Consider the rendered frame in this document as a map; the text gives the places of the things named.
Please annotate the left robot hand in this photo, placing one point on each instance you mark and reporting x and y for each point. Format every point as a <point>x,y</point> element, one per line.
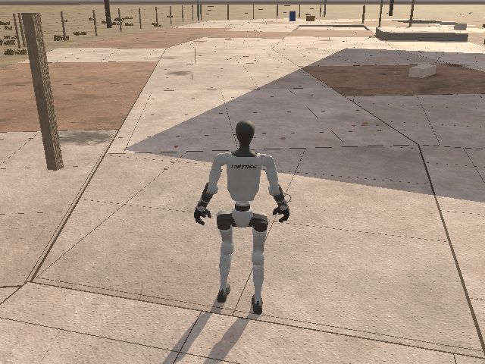
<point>197,215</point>

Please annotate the robot right upper arm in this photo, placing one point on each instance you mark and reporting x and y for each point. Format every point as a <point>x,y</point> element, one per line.
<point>271,172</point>

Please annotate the right robot shin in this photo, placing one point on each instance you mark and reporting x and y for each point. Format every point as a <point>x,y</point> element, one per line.
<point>258,277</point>

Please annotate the left robot thigh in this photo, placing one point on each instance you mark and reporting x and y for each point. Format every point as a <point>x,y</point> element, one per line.
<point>224,224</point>

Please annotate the robot left upper arm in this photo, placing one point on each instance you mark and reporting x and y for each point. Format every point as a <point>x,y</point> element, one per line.
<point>215,173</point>

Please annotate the left robot forearm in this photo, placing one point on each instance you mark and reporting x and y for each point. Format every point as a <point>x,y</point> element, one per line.
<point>204,200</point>

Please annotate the right robot forearm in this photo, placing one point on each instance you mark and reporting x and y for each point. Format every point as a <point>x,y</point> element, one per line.
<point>280,200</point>

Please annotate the right robot hand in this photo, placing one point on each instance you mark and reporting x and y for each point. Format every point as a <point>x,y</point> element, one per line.
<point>284,212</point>

